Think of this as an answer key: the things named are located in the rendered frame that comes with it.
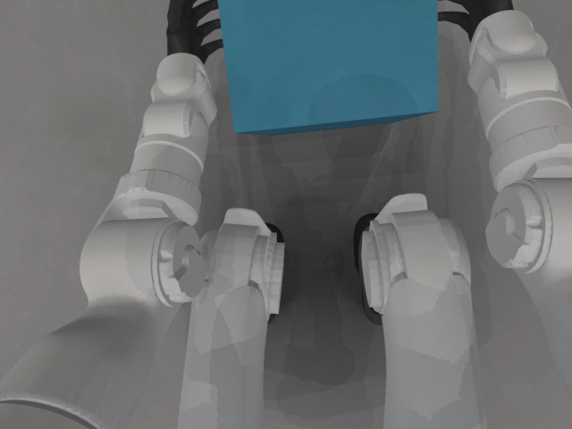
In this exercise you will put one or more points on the carton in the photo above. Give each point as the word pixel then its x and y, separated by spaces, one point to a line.
pixel 305 65

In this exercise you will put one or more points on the robot right hand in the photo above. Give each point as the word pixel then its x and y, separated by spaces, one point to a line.
pixel 478 10

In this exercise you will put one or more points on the robot right forearm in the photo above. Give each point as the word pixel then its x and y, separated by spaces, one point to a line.
pixel 526 116

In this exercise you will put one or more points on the left robot shin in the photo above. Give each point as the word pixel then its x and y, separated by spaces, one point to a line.
pixel 234 216

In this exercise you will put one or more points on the robot left forearm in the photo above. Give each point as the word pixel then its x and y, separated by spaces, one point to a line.
pixel 170 154

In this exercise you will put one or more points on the robot left hand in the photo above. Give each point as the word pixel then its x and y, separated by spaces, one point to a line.
pixel 183 34

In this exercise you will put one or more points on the robot right upper arm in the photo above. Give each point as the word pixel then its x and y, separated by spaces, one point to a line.
pixel 530 231

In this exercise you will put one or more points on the left robot thigh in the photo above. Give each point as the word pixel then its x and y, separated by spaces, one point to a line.
pixel 222 385

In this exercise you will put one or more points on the robot left upper arm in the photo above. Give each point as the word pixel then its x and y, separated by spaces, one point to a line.
pixel 92 373

